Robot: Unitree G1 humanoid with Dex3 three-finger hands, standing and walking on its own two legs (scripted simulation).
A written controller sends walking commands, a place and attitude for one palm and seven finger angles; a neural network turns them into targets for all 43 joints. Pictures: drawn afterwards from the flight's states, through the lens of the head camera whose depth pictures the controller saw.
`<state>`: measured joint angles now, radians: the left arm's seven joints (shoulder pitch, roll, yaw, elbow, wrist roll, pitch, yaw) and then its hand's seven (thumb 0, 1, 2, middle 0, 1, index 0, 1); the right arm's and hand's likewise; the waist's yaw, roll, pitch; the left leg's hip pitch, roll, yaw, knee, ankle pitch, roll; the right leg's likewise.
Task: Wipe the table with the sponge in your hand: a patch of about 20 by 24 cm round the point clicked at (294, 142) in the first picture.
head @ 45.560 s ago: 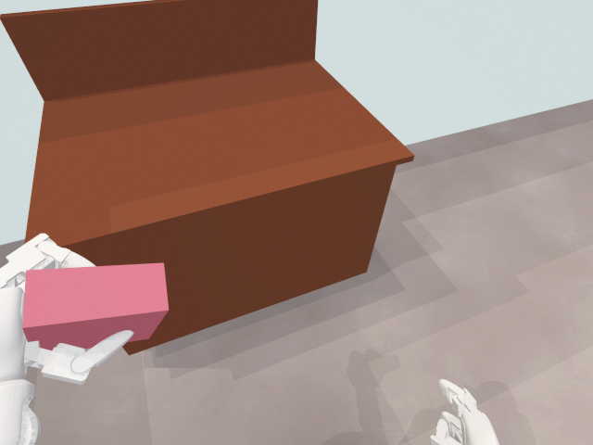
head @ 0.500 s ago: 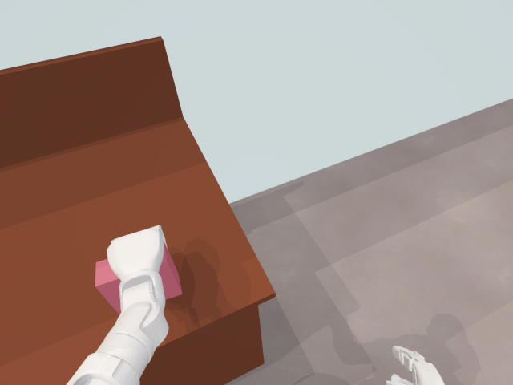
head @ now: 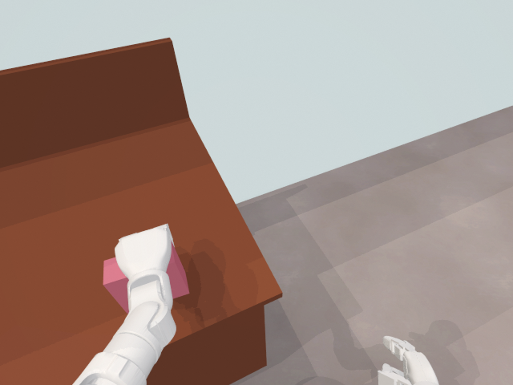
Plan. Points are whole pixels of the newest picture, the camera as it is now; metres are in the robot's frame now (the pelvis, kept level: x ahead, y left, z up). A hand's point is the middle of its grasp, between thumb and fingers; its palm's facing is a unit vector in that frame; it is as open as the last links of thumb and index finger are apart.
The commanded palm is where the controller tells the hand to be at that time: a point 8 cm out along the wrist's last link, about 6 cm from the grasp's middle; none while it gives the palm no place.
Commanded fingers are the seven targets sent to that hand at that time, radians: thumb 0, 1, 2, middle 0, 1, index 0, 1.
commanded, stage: slide back across to the middle lane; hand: left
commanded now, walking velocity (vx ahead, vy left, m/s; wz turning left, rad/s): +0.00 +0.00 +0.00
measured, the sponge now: (152, 283) +0.30 +0.24 -0.05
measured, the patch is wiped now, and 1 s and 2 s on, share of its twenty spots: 1.00 1.00 1.00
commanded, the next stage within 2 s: wipe forward along the middle lane in 0.76 s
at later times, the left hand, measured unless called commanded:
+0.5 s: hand (128, 283) +0.28 +0.26 -0.01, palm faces -0.06 -0.09 -0.99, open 9.5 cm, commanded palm +0.23 +0.27 +0.03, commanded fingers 0.00 0.10 1.30 -1.20 -1.60 -1.20 -1.60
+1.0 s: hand (117, 292) +0.26 +0.27 -0.01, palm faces -0.07 -0.08 -0.99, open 9.5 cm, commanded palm +0.23 +0.28 +0.02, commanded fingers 0.00 0.10 1.30 -1.20 -1.60 -1.20 -1.60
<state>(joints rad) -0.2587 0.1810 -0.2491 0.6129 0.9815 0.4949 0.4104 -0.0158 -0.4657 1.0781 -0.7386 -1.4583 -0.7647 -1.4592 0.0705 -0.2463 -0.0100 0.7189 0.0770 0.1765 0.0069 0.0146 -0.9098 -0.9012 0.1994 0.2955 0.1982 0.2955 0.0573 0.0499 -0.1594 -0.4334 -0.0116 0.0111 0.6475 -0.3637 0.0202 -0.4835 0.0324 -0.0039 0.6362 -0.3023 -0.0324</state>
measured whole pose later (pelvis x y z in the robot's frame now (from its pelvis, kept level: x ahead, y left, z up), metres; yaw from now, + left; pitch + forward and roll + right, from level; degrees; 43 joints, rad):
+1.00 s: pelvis +0.00 +0.00 +0.01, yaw +0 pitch +5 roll +0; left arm -0.04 0.29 -0.15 0.43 0.98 0.38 0.34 -0.01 -0.48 1.08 -0.76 -1.44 -0.79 -1.44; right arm 0.08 -0.26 -0.02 0.73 0.07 0.12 -0.01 0.02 -0.91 -0.90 0.20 0.30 0.20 0.30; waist 0.07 0.05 -0.11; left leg -0.33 -0.01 0.01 0.58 -0.34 0.02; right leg -0.38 0.03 0.00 0.57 -0.28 -0.03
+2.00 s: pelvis -0.05 -0.05 -0.04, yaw -1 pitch +20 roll +0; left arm -0.67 0.66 0.11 1.19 1.01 0.06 0.34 0.02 -0.61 1.15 -0.85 -1.36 -0.86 -1.39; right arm 0.23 -0.31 -0.02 0.77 0.07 0.04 -0.01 0.01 -0.91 -0.90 0.20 0.30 0.20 0.30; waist -0.04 0.07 -0.15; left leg -0.89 0.01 -0.09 0.95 -0.42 0.03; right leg -0.92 0.11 -0.06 0.87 -0.29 -0.11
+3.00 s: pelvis +0.00 +0.03 -0.02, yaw -4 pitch +20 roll -4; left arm -0.66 0.67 0.17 1.15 1.05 0.03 0.33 0.00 -0.59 1.15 -0.82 -1.39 -0.84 -1.42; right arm 0.28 -0.28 0.00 0.74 0.06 0.12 0.03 0.01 -0.91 -0.90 0.20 0.30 0.20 0.30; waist -0.06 0.04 -0.17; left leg -0.77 -0.03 -0.04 0.86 -0.43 0.06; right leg -0.78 0.08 0.02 0.74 -0.31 0.00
